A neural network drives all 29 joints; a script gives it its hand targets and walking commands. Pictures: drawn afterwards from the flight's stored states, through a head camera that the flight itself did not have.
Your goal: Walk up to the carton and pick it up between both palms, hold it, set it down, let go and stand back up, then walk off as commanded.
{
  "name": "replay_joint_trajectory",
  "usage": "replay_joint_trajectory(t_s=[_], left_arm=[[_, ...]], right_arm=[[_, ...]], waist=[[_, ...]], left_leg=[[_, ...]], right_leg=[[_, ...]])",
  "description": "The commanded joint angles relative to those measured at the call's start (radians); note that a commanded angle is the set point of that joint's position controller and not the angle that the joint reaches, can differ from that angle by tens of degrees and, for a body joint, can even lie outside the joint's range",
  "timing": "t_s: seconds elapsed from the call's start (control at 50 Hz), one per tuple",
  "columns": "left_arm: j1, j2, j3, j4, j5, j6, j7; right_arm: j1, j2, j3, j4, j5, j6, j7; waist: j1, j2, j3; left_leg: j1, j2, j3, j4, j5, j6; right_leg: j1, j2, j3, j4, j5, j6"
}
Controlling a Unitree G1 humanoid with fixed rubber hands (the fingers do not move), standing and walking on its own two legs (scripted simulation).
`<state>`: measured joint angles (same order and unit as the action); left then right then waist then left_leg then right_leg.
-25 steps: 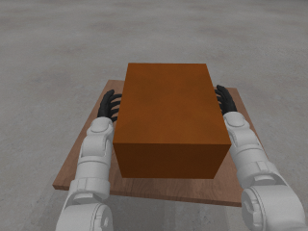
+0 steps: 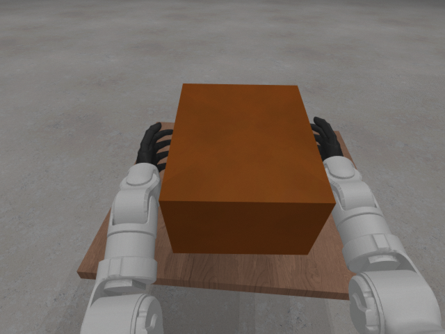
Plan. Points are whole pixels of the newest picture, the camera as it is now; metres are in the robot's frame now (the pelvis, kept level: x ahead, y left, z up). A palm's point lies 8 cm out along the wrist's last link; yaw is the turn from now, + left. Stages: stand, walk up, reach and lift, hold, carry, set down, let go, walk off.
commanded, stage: reach and lift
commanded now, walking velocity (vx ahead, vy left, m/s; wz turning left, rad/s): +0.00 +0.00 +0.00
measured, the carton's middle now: (240, 162) +0.40 +0.01 +0.16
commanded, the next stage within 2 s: hold in 0.14 s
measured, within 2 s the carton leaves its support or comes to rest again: neither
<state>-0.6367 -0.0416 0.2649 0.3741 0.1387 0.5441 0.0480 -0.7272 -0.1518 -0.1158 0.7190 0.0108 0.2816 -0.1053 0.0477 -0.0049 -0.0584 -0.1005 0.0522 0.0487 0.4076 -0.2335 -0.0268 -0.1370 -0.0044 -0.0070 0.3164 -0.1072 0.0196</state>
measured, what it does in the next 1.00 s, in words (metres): stands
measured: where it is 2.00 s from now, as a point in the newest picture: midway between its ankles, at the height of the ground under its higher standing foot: outside the picture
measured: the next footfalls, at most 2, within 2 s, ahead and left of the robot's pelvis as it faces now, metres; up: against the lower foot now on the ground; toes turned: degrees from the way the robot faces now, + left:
none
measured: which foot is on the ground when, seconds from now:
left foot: down 0.00-1.00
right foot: down 0.00-1.00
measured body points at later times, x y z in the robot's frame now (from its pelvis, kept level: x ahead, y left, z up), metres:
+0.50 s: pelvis -0.01 +0.00 +0.00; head -0.06 +0.01 +0.45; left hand +0.36 +0.17 +0.18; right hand +0.39 -0.16 +0.19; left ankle +0.00 +0.12 -0.75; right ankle +0.05 -0.13 -0.75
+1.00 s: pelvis +0.00 +0.00 +0.00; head -0.06 +0.01 +0.45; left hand +0.36 +0.17 +0.19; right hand +0.39 -0.16 +0.19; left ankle +0.00 +0.12 -0.75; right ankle +0.05 -0.13 -0.75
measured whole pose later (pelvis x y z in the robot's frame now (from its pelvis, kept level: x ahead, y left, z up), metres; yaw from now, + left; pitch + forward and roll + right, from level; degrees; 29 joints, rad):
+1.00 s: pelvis +0.00 +0.00 +0.00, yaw +0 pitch -5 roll -1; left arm -0.63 -0.04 0.26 0.27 0.17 0.66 0.01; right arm -0.70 -0.14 -0.13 0.58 0.04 0.40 -0.12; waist 0.03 -0.01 -0.05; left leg -0.08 0.05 0.05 0.40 -0.23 -0.03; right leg -0.12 0.00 -0.01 0.32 -0.11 0.02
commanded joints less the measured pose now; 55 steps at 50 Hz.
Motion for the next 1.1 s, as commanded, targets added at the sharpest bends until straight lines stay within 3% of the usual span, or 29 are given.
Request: replay_joint_trajectory(t_s=[0.0, 0.08, 0.18, 0.28, 0.48, 0.66, 0.8, 0.92, 1.08], left_arm=[[-0.655, -0.541, -0.443, -0.283, -0.048, 0.012, -0.199], [-0.698, -0.55, -0.451, -0.305, -0.05, 0.024, -0.199], [-0.734, -0.526, -0.404, -0.228, -0.016, 0.049, -0.206], [-0.772, -0.529, -0.402, -0.228, -0.031, 0.045, -0.201], [-0.718, -0.539, -0.431, -0.263, -0.05, 0.041, -0.193], [-0.659, -0.542, -0.475, -0.365, -0.062, 0.057, -0.194], [-0.618, -0.512, -0.437, -0.337, -0.021, 0.098, -0.23], [-0.663, -0.535, -0.467, -0.372, -0.05, 0.085, -0.225], [-0.662, -0.52, -0.434, -0.311, -0.036, 0.084, -0.224]], right_arm=[[-0.725, 0.689, 0.346, -0.401, 0.212, -0.047, 0.082], [-0.745, 0.696, 0.34, -0.403, 0.218, -0.028, 0.087], [-0.777, 0.678, 0.283, -0.312, 0.189, -0.004, 0.109], [-0.823, 0.699, 0.28, -0.329, 0.181, -0.01, 0.126], [-0.792, 0.717, 0.336, -0.405, 0.201, -0.007, 0.114], [-0.702, 0.69, 0.39, -0.476, 0.253, 0.024, 0.083], [-0.68, 0.648, 0.357, -0.45, 0.238, 0.055, 0.077], [-0.728, 0.667, 0.365, -0.502, 0.249, 0.045, 0.082], [-0.738, 0.673, 0.346, -0.452, 0.225, 0.048, 0.092]], waist=[[-0.165, -0.02, -0.372], [-0.164, 0.007, -0.352], [-0.153, 0.018, -0.263], [-0.142, 0.011, -0.287], [-0.143, -0.015, -0.338], [-0.161, 0.01, -0.378], [-0.168, 0.007, -0.314], [-0.166, 0.02, -0.354], [-0.158, -0.003, -0.309]], left_leg=[[-0.027, -0.117, -0.041, -0.111, 0.261, -0.004], [-0.039, -0.115, -0.043, -0.12, 0.224, -0.008], [-0.106, -0.108, -0.036, -0.169, 0.04, 0.006], [-0.134, -0.105, -0.033, -0.183, -0.006, 0.017], [-0.091, -0.115, -0.037, -0.152, 0.116, 0.017], [-0.014, -0.12, -0.051, -0.106, 0.3, -0.011], [-0.039, -0.118, -0.043, -0.127, 0.245, -0.01], [-0.04, -0.115, -0.05, -0.118, 0.268, -0.018], [-0.082, -0.117, -0.046, -0.142, 0.175, 0.001]], right_leg=[[0.385, 0.054, -0.03, -0.022, 0.242, 0.015], [0.356, 0.053, -0.028, -0.025, 0.183, 0.009], [0.301, 0.043, -0.028, -0.041, 0.01, 0.002], [0.292, 0.045, -0.033, -0.035, -0.027, 0.002], [0.33, 0.048, -0.031, -0.031, 0.088, 0.01], [0.378, 0.059, -0.031, -0.016, 0.25, 0.01], [0.388, 0.05, -0.026, -0.027, 0.206, 0.007], [0.377, 0.055, -0.028, -0.019, 0.206, 0.003], [0.359, 0.047, -0.026, -0.03, 0.132, 0.003]])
